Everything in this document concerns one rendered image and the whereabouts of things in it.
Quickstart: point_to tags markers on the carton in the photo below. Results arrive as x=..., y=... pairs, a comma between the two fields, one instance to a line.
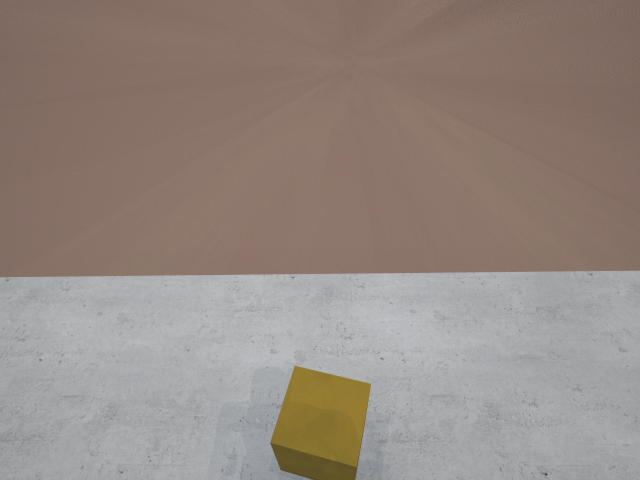
x=320, y=426

